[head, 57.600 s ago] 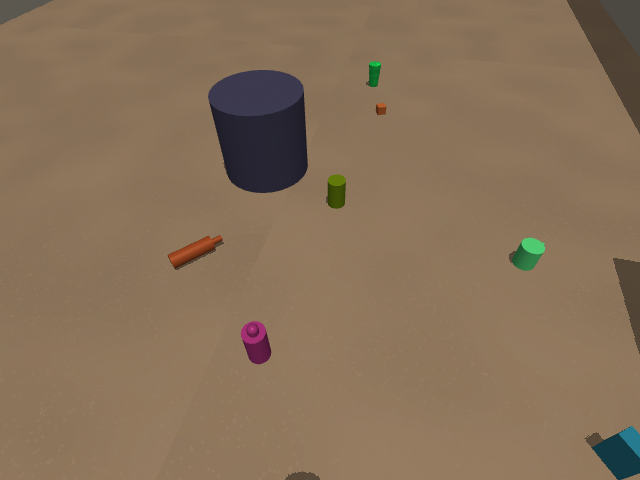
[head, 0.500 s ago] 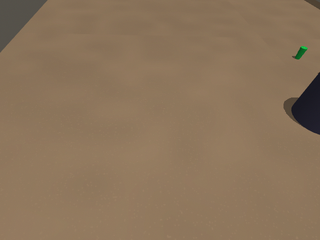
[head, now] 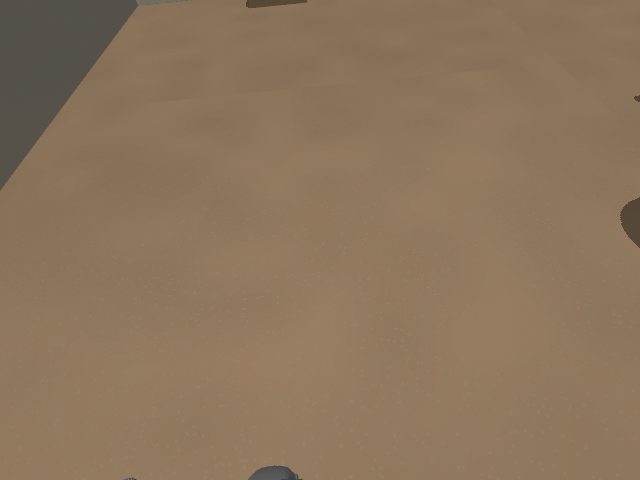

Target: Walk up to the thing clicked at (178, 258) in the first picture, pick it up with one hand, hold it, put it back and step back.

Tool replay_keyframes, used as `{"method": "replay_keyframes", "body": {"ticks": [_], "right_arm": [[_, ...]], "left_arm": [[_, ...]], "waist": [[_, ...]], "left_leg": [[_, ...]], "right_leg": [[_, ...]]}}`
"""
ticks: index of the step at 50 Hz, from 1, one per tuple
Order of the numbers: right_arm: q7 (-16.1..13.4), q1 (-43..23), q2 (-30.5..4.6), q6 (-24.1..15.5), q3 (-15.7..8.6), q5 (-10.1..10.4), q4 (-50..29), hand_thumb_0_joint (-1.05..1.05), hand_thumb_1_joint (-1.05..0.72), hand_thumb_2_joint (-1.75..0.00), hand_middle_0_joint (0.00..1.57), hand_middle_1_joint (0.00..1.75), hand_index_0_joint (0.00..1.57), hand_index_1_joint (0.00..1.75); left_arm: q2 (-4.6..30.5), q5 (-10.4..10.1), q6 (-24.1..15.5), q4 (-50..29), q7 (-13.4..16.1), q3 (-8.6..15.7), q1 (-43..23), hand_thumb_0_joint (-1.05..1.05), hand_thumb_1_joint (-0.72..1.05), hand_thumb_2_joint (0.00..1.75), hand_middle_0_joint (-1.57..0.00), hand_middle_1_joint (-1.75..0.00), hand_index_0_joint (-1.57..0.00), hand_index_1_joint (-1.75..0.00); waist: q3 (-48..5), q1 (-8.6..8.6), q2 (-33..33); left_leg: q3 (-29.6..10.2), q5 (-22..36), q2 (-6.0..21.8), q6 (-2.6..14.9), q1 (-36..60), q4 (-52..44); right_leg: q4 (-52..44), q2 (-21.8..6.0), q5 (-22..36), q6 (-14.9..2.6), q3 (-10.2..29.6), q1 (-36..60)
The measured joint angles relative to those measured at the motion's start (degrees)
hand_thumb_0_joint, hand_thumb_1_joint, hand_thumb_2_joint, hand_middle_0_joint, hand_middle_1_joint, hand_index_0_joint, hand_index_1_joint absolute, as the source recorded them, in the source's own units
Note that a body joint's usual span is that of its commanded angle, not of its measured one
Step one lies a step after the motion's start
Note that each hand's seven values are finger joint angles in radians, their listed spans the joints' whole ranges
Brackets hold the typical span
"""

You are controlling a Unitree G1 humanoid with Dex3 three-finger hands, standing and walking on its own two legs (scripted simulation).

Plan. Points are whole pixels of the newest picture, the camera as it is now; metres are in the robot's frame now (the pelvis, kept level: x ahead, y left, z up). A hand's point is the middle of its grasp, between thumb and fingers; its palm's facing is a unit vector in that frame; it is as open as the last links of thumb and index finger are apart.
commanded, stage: walk up
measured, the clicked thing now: out of the picture +0.44 -1.38 -0.74
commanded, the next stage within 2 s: stand in 1.10 s
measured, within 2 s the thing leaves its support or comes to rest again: neither
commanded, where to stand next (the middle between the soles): +0.21 +0.00 m, yaw +1 degrees
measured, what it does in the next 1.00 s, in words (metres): walks ahead: left foot, then right foot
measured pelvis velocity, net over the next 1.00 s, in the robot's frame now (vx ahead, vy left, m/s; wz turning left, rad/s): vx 0.14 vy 0.00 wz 0.02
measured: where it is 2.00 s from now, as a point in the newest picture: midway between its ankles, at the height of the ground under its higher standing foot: outside the picture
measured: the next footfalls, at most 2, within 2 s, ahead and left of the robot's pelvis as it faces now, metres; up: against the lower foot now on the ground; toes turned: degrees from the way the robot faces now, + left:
left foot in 0.16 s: +0.20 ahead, +0.13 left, +0.00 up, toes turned +4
right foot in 0.52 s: +0.21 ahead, -0.13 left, +0.00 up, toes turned -2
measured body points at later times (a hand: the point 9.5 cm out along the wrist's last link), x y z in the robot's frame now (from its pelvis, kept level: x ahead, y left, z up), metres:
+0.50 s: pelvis +0.12 +0.01 -0.01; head +0.14 +0.03 +0.44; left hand +0.16 +0.34 -0.13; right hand +0.19 -0.31 -0.11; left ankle +0.16 +0.13 -0.73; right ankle +0.17 -0.13 -0.72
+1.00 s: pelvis +0.14 +0.00 +0.01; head +0.15 +0.00 +0.46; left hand +0.26 +0.30 -0.11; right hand +0.22 -0.30 -0.12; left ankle +0.16 +0.13 -0.73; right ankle +0.17 -0.13 -0.73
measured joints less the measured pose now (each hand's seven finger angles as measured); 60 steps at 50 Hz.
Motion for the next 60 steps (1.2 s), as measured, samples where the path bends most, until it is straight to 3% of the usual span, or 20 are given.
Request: {"method": "replay_keyframes", "body": {"ticks": [5,9,11,13,16,22,26,28,31,35,48,60], "right_arm": [[0.99,-0.64,0.74,-0.09,-0.35,-0.74,0.15,0.01,-0.9,-0.9,0.2,0.3,0.21,0.3],[0.54,-0.42,0.88,-1.19,-0.61,-1.01,0.5,0.01,-0.9,-0.9,0.2,0.3,0.21,0.3],[-0.1,-0.93,1.15,-1.69,-0.68,-1.21,0.26,0.01,-0.9,-0.9,0.2,0.3,0.21,0.3],[-0.37,-1.29,1.48,-1.79,-0.46,-0.69,-0.4,0.01,-0.9,-0.9,0.2,0.3,0.21,0.3],[-0.89,-1.44,2.35,-1.65,0.28,-0.33,-0.98,0.01,-0.9,-0.9,0.2,0.3,0.21,0.3],[-1.56,-2.16,2.15,-0.71,1.05,-0.67,-0.7,0.01,-0.9,-0.9,0.2,0.3,0.21,0.3],[-1.71,-3.42,1.49,0.84,1.42,-0.19,0.14,0.01,-0.9,-0.9,0.2,0.3,0.21,0.3],[-1.96,-4.77,1.27,1.82,1.46,0.37,1.32,0.01,-0.9,-0.9,0.2,0.3,0.21,0.3],[-2.26,-6.78,1.85,2.83,1.71,0.82,3.35,0.01,-0.9,-0.9,0.2,0.3,0.21,0.3],[-1.98,-8.74,2.63,2.41,2.07,1.0,6.21,0.01,-0.9,-0.9,0.2,0.3,0.21,0.3],[-1.41,-11.56,4.22,1.98,3.42,0.46,15.1,0.01,-0.9,-0.9,0.2,0.3,0.21,0.3],[-1.64,-13.32,3.77,2.07,2.55,-0.23,17.25,0.01,-0.9,-0.9,0.2,0.3,0.21,0.3]], "left_arm": [[1.52,0.49,0.37,-0.4,-0.04,0.32,2.3,0.0,0.91,0.9,-0.21,-0.3,-0.21,-0.3],[3.08,0.34,1.43,0.05,0.36,0.17,3.67,0.0,0.9,0.9,-0.21,-0.3,-0.21,-0.3],[3.11,0.02,2.49,1.22,1.05,0.2,3.22,0.0,0.91,0.9,-0.21,-0.3,-0.21,-0.3],[2.89,0.04,3.43,2.32,1.57,-0.17,2.45,0.01,0.91,0.9,-0.21,-0.3,-0.2,-0.3],[3.15,-0.13,3.66,3.06,1.79,-0.33,1.6,0.01,0.91,0.9,-0.21,-0.3,-0.2,-0.3],[2.7,0.04,3.69,4.63,1.81,-0.19,0.68,0.0,0.91,0.9,-0.21,-0.3,-0.2,-0.3],[2.22,0.03,3.3,6.1,2.34,-0.13,-0.25,0.0,0.91,0.9,-0.21,-0.3,-0.2,-0.3],[1.29,0.44,2.89,7.32,2.85,-0.09,-1.31,0.0,0.91,0.9,-0.21,-0.3,-0.2,-0.3],[0.26,0.3,2.69,8.32,2.79,-1.15,-2.97,0.0,0.91,0.9,-0.21,-0.3,-0.2,-0.3],[-0.84,0.03,2.96,9.48,2.76,-2.21,-6.0,0.0,0.91,0.9,-0.21,-0.3,-0.2,-0.3],[-1.43,-0.76,3.08,14.67,2.59,-2.62,-13.67,0.0,0.91,0.9,-0.21,-0.3,-0.21,-0.3],[-1.01,-0.02,3.51,19.02,2.34,-2.39,-13.1,0.0,0.91,0.9,-0.21,-0.3,-0.2,-0.3]], "waist": [[-0.23,1.03,-0.98],[-0.57,1.26,-3.1],[-0.05,1.02,-4.93],[0.44,0.24,-5.18],[1.03,-0.23,-6.29],[1.18,-0.86,-6.01],[1.04,-0.92,-4.48],[1.29,-0.65,-2.39],[1.16,-0.24,-1.72],[1.3,-0.38,-1.47],[-0.77,-1.02,-3.14],[-1.86,-1.17,-3.73]], "left_leg": [[1.31,4.57,0.89,-0.63,-1.02,-12.89],[2.55,12.2,-0.88,0.11,2.79,-21.26],[3.69,10.78,-2.1,0.76,2.89,-18.59],[3.59,9.08,-1.99,1.15,3.53,-17.92],[3.85,9.24,-1.99,1.23,5.93,-20.61],[4.07,8.51,-1.52,0.65,7.97,-22.44],[3.49,5.19,-0.72,-0.46,6.35,-17.54],[2.57,3.36,0.62,-1.09,5.55,-14.55],[1.17,-2.19,-1.06,-0.35,5.84,-13.78],[1.29,6.11,-2.0,-1.31,8.24,-19.0],[0.93,9.76,-2.25,-1.69,14.59,-29.99],[0.91,12.5,-2.35,-1.84,17.39,-35.9]], "right_leg": [[-0.54,0.44,-2.67,0.24,-0.86,2.85],[5.4,-0.92,-8.41,1.45,-0.94,3.08],[14.02,-1.91,-11.24,0.2,1.29,0.11],[23.55,-0.01,-13.92,-0.54,3.6,-4.03],[28.79,0.52,-12.17,-0.77,4.51,-8.76],[18.21,-1.45,-7.43,0.53,3.5,-10.41],[6.89,-0.83,-2.34,0.41,2.79,-5.73],[6.13,0.43,-1.47,1.66,2.09,-4.77],[7.53,-0.02,-2.7,1.81,2.32,-5.1],[6.63,-0.84,-2.61,2.28,2.5,-4.16],[-5.21,-0.73,2.39,2.63,1.63,2.76],[-11.21,-0.63,5.17,2.78,1.39,5.66]]}}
